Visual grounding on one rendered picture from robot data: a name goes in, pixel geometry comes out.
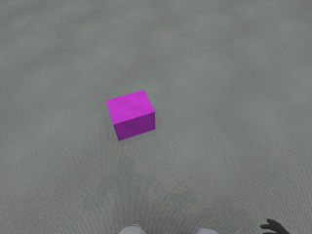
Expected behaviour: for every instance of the carton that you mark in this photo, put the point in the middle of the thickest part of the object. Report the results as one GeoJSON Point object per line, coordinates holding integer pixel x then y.
{"type": "Point", "coordinates": [131, 114]}

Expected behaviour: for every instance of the right robot hand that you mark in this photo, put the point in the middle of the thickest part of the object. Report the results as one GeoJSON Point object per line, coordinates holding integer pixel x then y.
{"type": "Point", "coordinates": [274, 226]}

